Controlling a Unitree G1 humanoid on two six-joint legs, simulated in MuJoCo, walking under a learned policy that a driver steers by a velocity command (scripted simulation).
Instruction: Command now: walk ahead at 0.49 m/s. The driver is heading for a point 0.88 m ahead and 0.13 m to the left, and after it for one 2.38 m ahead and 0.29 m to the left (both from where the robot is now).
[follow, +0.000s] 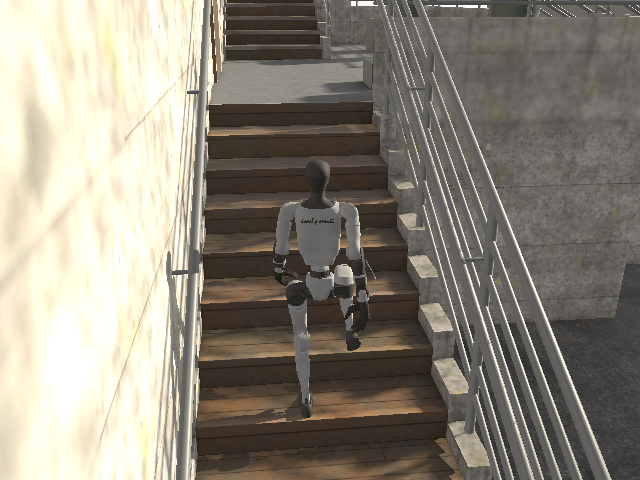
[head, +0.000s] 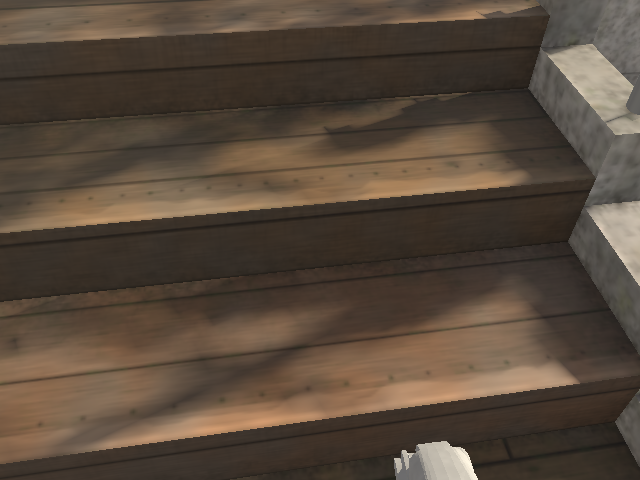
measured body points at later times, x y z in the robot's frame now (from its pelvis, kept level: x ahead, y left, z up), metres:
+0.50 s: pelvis +0.32 -0.02 +0.16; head +0.31 -0.01 +0.61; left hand +0.27 +0.19 -0.01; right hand +0.43 -0.27 +0.03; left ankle +0.34 +0.14 -0.29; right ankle +0.29 -0.10 -0.55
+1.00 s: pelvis +0.62 +0.05 +0.33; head +0.61 +0.05 +0.78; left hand +0.69 +0.30 +0.20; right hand +0.61 -0.18 +0.17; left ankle +0.61 +0.11 -0.38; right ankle +0.67 -0.11 -0.14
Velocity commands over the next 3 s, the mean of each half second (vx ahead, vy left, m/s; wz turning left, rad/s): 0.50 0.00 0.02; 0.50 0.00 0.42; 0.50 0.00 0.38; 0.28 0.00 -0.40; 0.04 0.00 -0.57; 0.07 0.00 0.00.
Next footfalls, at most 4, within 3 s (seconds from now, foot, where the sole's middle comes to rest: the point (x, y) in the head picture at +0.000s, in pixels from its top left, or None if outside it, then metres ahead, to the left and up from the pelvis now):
0.24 right None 0.33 -0.11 -0.59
0.74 left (243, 357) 0.64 0.12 -0.42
1.26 right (304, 160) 0.98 0.00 -0.25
1.86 left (111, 17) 1.23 0.38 -0.08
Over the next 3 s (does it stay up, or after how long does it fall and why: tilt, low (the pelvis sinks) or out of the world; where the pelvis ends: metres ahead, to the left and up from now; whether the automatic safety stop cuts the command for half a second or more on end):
stays up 1.23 0.21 0.69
